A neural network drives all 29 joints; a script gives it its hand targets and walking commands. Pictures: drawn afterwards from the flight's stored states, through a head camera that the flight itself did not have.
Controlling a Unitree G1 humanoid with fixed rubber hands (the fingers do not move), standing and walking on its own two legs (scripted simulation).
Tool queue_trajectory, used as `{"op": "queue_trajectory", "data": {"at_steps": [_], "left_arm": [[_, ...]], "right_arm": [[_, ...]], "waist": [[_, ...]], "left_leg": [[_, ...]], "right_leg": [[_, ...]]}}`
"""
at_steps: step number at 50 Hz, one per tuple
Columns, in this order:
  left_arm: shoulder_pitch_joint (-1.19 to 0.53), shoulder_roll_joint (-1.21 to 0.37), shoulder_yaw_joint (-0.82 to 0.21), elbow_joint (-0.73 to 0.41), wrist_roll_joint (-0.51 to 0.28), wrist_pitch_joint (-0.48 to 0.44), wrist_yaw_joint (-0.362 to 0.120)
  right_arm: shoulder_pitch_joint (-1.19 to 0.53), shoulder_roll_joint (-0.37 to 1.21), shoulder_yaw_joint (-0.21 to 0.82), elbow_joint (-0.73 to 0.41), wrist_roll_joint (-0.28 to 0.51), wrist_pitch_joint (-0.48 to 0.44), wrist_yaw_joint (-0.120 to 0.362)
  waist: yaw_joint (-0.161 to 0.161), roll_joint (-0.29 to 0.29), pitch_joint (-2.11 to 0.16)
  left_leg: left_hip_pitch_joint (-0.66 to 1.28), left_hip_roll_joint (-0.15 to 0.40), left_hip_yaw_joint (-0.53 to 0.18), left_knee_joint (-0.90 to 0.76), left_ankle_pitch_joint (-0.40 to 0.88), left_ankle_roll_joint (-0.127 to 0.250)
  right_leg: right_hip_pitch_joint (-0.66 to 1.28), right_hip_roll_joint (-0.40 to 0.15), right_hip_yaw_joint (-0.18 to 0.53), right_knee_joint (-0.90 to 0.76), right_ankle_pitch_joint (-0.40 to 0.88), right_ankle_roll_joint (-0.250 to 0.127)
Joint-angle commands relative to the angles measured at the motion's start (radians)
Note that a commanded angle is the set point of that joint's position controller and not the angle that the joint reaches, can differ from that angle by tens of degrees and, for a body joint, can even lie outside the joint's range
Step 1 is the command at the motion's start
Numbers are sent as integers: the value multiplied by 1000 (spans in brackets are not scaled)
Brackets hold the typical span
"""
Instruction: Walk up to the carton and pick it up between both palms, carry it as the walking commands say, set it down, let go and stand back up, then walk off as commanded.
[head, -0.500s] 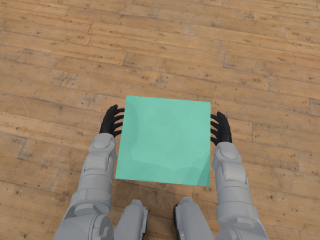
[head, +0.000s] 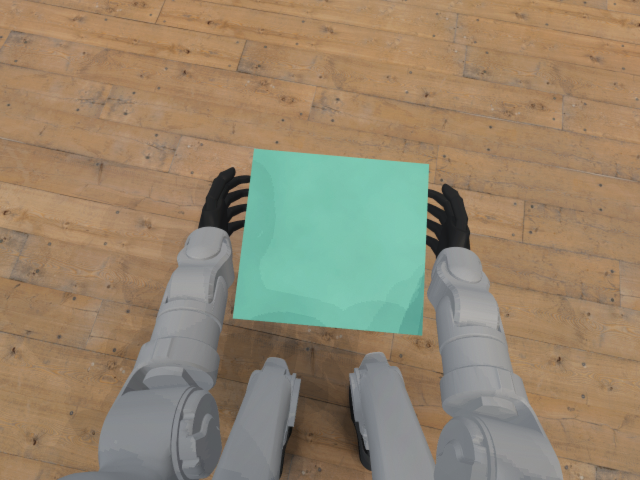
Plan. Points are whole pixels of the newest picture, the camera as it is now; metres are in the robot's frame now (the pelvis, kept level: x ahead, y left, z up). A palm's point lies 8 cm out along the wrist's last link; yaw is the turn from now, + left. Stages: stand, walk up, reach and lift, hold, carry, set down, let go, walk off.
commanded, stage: set down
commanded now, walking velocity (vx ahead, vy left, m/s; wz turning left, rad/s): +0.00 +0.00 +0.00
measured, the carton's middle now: (330, 253) +0.41 -0.01 -0.15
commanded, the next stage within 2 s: none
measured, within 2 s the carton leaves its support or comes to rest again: neither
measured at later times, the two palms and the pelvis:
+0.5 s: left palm (233, 232) +0.45 +0.14 -0.17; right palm (429, 249) +0.42 -0.16 -0.17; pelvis -0.02 +0.00 -0.07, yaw +0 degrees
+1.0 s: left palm (244, 235) +0.47 +0.14 -0.26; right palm (414, 252) +0.44 -0.16 -0.25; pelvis -0.03 +0.00 -0.14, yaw +0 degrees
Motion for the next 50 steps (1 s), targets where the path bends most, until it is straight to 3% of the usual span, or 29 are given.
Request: {"op": "queue_trajectory", "data": {"at_steps": [1,20,50], "left_arm": [[-563,-959,-496,-21,-90,-30,-177],[-713,-899,-484,6,-114,-45,-142],[-960,-812,-460,66,-160,-33,-148]], "right_arm": [[-606,923,561,7,90,-24,178],[-766,868,521,14,117,-36,149],[-1028,801,479,30,161,-17,130]], "waist": [[-6,9,-827],[-6,14,-909],[-9,12,-953]], "left_leg": [[344,-60,27,-140,257,-10],[215,-66,56,42,250,-22],[-17,-59,92,304,205,-15]], "right_leg": [[518,77,-67,-64,258,11],[350,90,-100,118,244,21],[166,86,-132,378,218,30]]}}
